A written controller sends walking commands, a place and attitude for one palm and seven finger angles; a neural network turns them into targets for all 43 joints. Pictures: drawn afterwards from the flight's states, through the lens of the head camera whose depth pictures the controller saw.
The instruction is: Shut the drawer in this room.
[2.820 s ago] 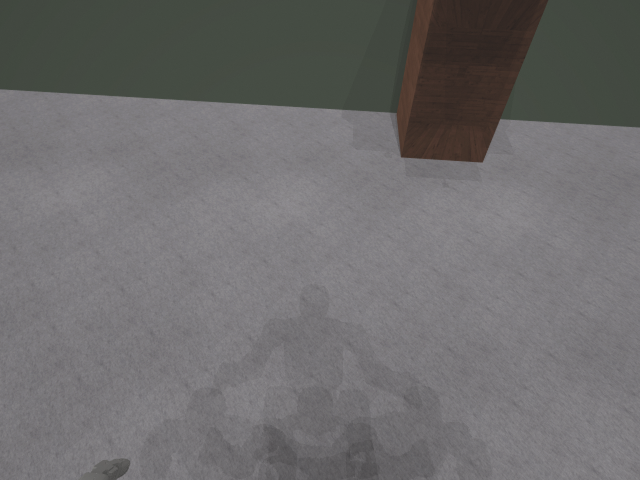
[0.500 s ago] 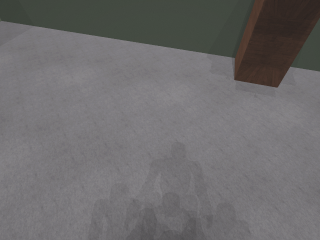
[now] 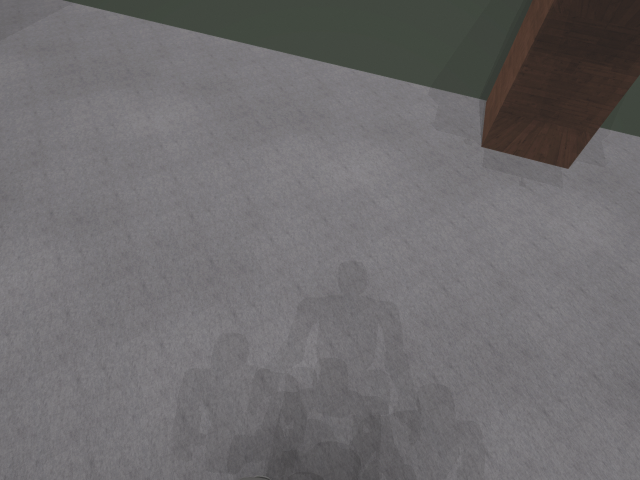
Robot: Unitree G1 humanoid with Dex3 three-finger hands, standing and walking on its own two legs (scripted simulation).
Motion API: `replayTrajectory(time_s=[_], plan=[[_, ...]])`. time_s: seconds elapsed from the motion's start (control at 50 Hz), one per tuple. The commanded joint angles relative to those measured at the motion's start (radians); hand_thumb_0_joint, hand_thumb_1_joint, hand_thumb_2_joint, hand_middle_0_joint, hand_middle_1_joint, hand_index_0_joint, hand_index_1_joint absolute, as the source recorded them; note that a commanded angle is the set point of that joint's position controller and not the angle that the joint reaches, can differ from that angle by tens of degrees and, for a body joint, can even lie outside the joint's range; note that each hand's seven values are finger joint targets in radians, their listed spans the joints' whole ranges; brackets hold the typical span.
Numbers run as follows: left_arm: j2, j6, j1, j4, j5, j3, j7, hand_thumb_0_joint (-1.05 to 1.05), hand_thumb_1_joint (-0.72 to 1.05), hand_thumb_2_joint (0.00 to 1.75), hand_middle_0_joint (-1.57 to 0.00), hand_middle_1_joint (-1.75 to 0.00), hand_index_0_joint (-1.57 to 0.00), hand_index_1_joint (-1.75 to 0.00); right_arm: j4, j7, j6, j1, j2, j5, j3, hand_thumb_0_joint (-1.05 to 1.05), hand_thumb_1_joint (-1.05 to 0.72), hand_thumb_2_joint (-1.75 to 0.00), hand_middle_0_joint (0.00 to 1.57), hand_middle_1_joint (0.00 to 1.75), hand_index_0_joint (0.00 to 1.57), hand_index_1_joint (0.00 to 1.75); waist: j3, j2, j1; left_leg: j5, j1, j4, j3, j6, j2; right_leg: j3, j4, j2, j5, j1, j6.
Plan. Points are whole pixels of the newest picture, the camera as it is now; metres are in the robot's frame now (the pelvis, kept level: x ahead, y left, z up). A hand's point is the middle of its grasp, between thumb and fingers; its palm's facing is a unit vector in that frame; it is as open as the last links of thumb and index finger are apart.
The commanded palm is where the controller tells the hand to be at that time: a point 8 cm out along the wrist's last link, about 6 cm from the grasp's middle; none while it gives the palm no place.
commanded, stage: turn or walk to find it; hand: left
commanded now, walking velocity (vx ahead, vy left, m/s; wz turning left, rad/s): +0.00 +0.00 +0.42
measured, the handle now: out of the picture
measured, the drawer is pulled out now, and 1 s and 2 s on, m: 0.25 0.25 0.25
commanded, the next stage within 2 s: stand and wait in 0.40 s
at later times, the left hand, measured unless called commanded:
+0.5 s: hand out of the picture +0.01 +0.15 -0.14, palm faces +0.26 -0.92 -0.29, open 7.4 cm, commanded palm none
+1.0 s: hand out of the picture -0.03 +0.22 -0.17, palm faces +0.44 -0.87 -0.21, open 7.4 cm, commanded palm none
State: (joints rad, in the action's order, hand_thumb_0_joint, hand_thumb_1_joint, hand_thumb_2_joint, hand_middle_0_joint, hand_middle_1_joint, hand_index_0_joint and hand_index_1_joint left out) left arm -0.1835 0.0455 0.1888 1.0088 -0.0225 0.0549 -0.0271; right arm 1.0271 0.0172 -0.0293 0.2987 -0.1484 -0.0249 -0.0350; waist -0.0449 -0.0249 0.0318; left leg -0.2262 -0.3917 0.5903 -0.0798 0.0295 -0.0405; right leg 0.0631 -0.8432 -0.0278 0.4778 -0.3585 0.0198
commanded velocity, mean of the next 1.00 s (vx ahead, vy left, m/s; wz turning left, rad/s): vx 0.00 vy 0.00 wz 0.38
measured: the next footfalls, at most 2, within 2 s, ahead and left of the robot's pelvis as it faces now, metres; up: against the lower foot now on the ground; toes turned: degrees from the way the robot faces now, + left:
right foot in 0.24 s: +0.00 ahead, -0.13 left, +0.00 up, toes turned +7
left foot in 0.72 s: +0.01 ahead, +0.08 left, +0.00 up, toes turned +22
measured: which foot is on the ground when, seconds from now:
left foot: down 0.00-0.24, up 0.26-0.70, down 0.72-1.00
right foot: up 0.00-0.22, down 0.24-0.72, up 0.74-1.00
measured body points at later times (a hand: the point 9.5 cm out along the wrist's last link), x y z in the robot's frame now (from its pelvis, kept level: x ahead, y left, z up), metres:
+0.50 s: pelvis +0.01 -0.05 +0.01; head +0.03 -0.08 +0.46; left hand +0.00 +0.20 -0.12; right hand +0.12 -0.30 -0.15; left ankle -0.04 +0.11 -0.64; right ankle -0.04 -0.14 -0.73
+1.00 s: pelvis +0.00 +0.01 +0.01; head +0.01 +0.05 +0.46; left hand -0.06 +0.26 -0.15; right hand +0.18 -0.18 -0.12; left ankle -0.03 +0.07 -0.73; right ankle +0.06 -0.17 -0.65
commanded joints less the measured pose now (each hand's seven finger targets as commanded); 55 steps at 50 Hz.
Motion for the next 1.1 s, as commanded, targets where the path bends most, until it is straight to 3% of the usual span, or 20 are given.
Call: replayTrajectory(time_s=[0.0, 0.1, 0.16, 0.18, 0.2, 0.22, 0.24, 0.3, 0.34, 0.54, 0.6, 0.64, 0.66, 0.68, 0.7, 0.72, 0.78, 0.86, 0.96, 1.08], plan=[[-0.064, -0.032, 0.023, -0.091, 0.006, 0.019, 0.002, 0.0, 0.9, 0.9, -0.2, -0.3, -0.2, -0.3, -0.07, 0.018, 0.025, 0.033, -0.216, -0.002, -0.05, 0.0, -0.9, -0.9, 0.2, 0.3, 0.2, 0.3, 0.138, 0.191, -0.013, 0.242, 0.23, -0.272, -0.381, 0.165, 0.246, -0.073, -0.136, 0.009, 0.04, -0.115, 0.005], [-0.052, -0.032, -0.022, -0.132, 0.02, 0.011, -0.001, 0.0, 0.9, 0.9, -0.2, -0.3, -0.2, -0.3, -0.075, 0.015, 0.011, 0.069, -0.231, -0.006, -0.065, 0.0, -0.9, -0.9, 0.2, 0.3, 0.2, 0.3, 0.183, 0.155, 0.013, 0.424, 0.321, -0.225, -0.375, 0.152, 0.216, -0.069, 0.098, 0.047, 0.027, -0.046, 0.018], [-0.081, -0.031, 0.044, -0.125, 0.023, 0.017, -0.006, 0.0, 0.9, 0.9, -0.2, -0.3, -0.2, -0.3, -0.093, 0.003, 0.003, 0.029, -0.229, -0.002, -0.07, 0.0, -0.9, -0.9, 0.2, 0.3, 0.2, 0.3, 0.177, 0.154, -0.022, 0.356, 0.215, -0.198, -0.331, 0.087, 0.151, -0.043, 0.375, 0.064, -0.145, 0.146, 0.013], [-0.104, -0.035, 0.086, -0.115, 0.022, 0.025, -0.01, 0.0, 0.9, 0.9, -0.2, -0.3, -0.2, -0.3, -0.105, -0.003, 0.002, 0.002, -0.216, 0.005, -0.071, 0.0, -0.9, -0.9, 0.2, 0.3, 0.2, 0.3, 0.181, 0.13, -0.044, 0.249, 0.109, -0.172, -0.288, 0.042, 0.12, -0.047, 0.495, 0.033, -0.256, 0.288, 0.009], [-0.171, -0.04, 0.111, -0.111, 0.012, 0.036, -0.016, 0.0, 0.9, 0.9, -0.2, -0.3, -0.2, -0.3, -0.116, -0.011, 0.001, -0.011, -0.174, 0.014, -0.067, 0.0, -0.9, -0.9, 0.2, 0.3, 0.2, 0.3, 0.161, -0.005, -0.058, 0.043, -0.08, -0.058, -0.19, -0.014, 0.054, -0.162, 0.55, -0.115, -0.275, 0.434, -0.027], [-0.254, -0.044, 0.097, -0.126, -0.003, 0.052, -0.021, 0.0, 0.9, 0.9, -0.2, -0.3, -0.2, -0.3, -0.148, -0.01, 0.003, -0.029, -0.129, 0.011, -0.058, 0.0, -0.9, -0.9, 0.2, 0.3, 0.2, 0.3, 0.092, -0.272, -0.067, -0.244, -0.283, 0.164, -0.007, -0.071, -0.058, -0.41, 0.583, -0.368, -0.353, 0.444, -0.117], [-0.244, -0.041, 0.054, -0.151, 0.001, 0.04, -0.02, 0.0, 0.9, 0.9, -0.2, -0.3, -0.2, -0.3, -0.151, -0.008, 0.0, -0.055, -0.18, -0.003, -0.072, 0.0, -0.9, -0.9, 0.2, 0.3, 0.2, 0.3, 0.059, -0.19, -0.062, -0.323, -0.242, 0.347, -0.018, -0.065, -0.018, -0.385, 0.561, -0.437, -0.482, 0.27, -0.174], [-0.158, -0.051, -0.052, -0.171, 0.006, 0.019, -0.015, 0.0, 0.9, 0.9, -0.2, -0.3, -0.2, -0.3, -0.097, -0.021, -0.027, -0.03, -0.162, 0.0, -0.071, 0.0, -0.9, -0.9, 0.2, 0.3, 0.2, 0.3, -0.047, -0.132, 0.008, -0.172, -0.202, 0.573, 0.007, -0.078, 0.029, -0.178, 0.53, -0.266, -0.618, 0.159, -0.146], [-0.146, -0.059, -0.004, -0.163, 0.005, 0.013, -0.011, 0.0, 0.9, 0.9, -0.2, -0.3, -0.2, -0.3, -0.094, -0.025, -0.028, -0.031, -0.156, 0.003, -0.063, 0.0, -0.9, -0.9, 0.2, 0.3, 0.2, 0.3, -0.049, -0.133, 0.001, -0.125, -0.221, 0.609, 0.045, -0.091, 0.032, -0.102, 0.499, -0.238, -0.749, 0.212, -0.134], [-0.171, -0.056, 0.235, -0.081, -0.008, 0.01, -0.017, 0.0, 0.9, 0.9, -0.2, -0.3, -0.2, -0.3, -0.122, -0.019, -0.024, -0.22, -0.142, 0.01, -0.023, 0.0, -0.9, -0.9, 0.2, 0.3, 0.2, 0.3, 0.008, -0.16, -0.079, -0.182, -0.152, 0.333, 0.12, -0.087, 0.049, -0.087, 0.416, -0.248, -1.064, 0.401, -0.147], [-0.191, -0.052, 0.237, -0.073, -0.012, 0.019, -0.019, 0.0, 0.9, 0.9, -0.2, -0.3, -0.2, -0.3, -0.13, -0.018, -0.012, -0.235, -0.138, 0.015, -0.016, 0.0, -0.9, -0.9, 0.2, 0.3, 0.2, 0.3, 0.036, -0.18, -0.081, -0.199, -0.056, 0.166, 0.157, -0.069, 0.042, -0.072, 0.371, -0.264, -1.11, 0.406, -0.152], [-0.203, -0.054, 0.209, -0.069, -0.008, 0.023, -0.017, 0.0, 0.9, 0.9, -0.2, -0.3, -0.2, -0.3, -0.12, -0.012, -0.001, -0.18, -0.148, 0.016, -0.018, 0.0, -0.9, -0.9, 0.2, 0.3, 0.2, 0.3, 0.078, -0.163, -0.044, -0.12, 0.062, 0.006, 0.191, -0.049, 0.013, -0.037, 0.284, -0.254, -1.173, 0.39, -0.129], [-0.206, -0.054, 0.18, -0.068, 0.0, 0.025, -0.016, 0.0, 0.9, 0.9, -0.2, -0.3, -0.2, -0.3, -0.103, -0.01, 0.007, -0.109, -0.165, 0.015, -0.023, 0.0, -0.9, -0.9, 0.2, 0.3, 0.2, 0.3, 0.11, -0.143, -0.002, 0.018, 0.172, -0.134, 0.182, -0.037, 0.021, 0.002, 0.185, -0.237, -1.121, 0.36, -0.093], [-0.187, -0.053, 0.187, -0.081, 0.011, 0.021, -0.012, 0.0, 0.9, 0.9, -0.2, -0.3, -0.2, -0.3, -0.088, -0.009, 0.018, -0.038, -0.217, 0.005, -0.034, 0.0, -0.9, -0.9, 0.2, 0.3, 0.2, 0.3, 0.178, -0.025, 0.031, 0.319, 0.4, -0.194, 0.104, 0.002, 0.124, 0.045, 0.015, -0.198, -0.883, 0.196, -0.044], [-0.128, -0.052, 0.202, -0.107, 0.02, 0.007, -0.005, 0.0, 0.9, 0.9, -0.2, -0.3, -0.2, -0.3, -0.08, -0.005, 0.024, 0.018, -0.31, 0.007, -0.055, 0.0, -0.9, -0.9, 0.2, 0.3, 0.2, 0.3, 0.228, 0.26, 0.041, 0.832, 0.606, -0.153, -0.236, 0.148, 0.4, 0.07, -0.201, -0.056, -0.046, -0.117, 0.024], [-0.123, -0.04, 0.174, -0.118, 0.013, 0.001, -0.015, 0.0, 0.9, 0.9, -0.2, -0.3, -0.2, -0.3, -0.072, -0.003, 0.011, 0.026, -0.327, 0.025, -0.056, 0.0, -0.9, -0.9, 0.2, 0.3, 0.2, 0.3, 0.223, 0.241, 0.036, 0.98, 0.513, -0.146, -0.232, 0.235, 0.466, -0.032, -0.289, -0.053, 0.19, -0.118, 0.026], [-0.123, -0.017, 0.102, -0.094, 0.004, 0.013, -0.006, 0.0, 0.9, 0.9, -0.2, -0.3, -0.2, -0.3, -0.107, 0.013, 0.016, -0.12, -0.238, 0.015, -0.034, 0.0, -0.9, -0.9, 0.2, 0.3, 0.2, 0.3, 0.044, 0.156, -0.01, 0.648, 0.298, -0.22, -0.128, 0.181, 0.342, -0.064, -0.308, -0.089, 0.043, -0.141, 0.048], [-0.112, -0.009, 0.131, -0.076, 0.002, 0.018, 0.006, 0.0, 0.9, 0.9, -0.2, -0.3, -0.2, -0.3, -0.12, 0.008, 0.027, -0.126, -0.234, 0.016, -0.033, 0.0, -0.9, -0.9, 0.2, 0.3, 0.2, 0.3, 0.043, 0.111, -0.038, 0.535, 0.249, -0.259, -0.077, 0.14, 0.269, -0.042, -0.275, -0.076, -0.081, -0.112, 0.063], [-0.122, -0.004, 0.064, -0.109, 0.001, 0.028, 0.007, 0.0, 0.9, 0.9, -0.2, -0.3, -0.2, -0.3, -0.121, 0.0, 0.026, -0.091, -0.231, 0.012, -0.046, 0.0, -0.9, -0.9, 0.2, 0.3, 0.2, 0.3, 0.031, 0.168, -0.029, 0.388, 0.227, -0.288, -0.124, 0.136, 0.243, -0.046, -0.21, -0.07, -0.127, -0.132, 0.079], [-0.106, -0.011, -0.059, -0.168, 0.006, 0.023, 0.005, 0.0, 0.9, 0.9, -0.2, -0.3, -0.2, -0.3, -0.119, 0.001, 0.022, -0.032, -0.239, -0.001, -0.061, 0.0, -0.9, -0.9, 0.2, 0.3, 0.2, 0.3, 0.048, 0.161, 0.003, 0.399, 0.263, -0.261, -0.235, 0.165, 0.257, -0.054, -0.055, -0.042, -0.057, -0.118, 0.072]])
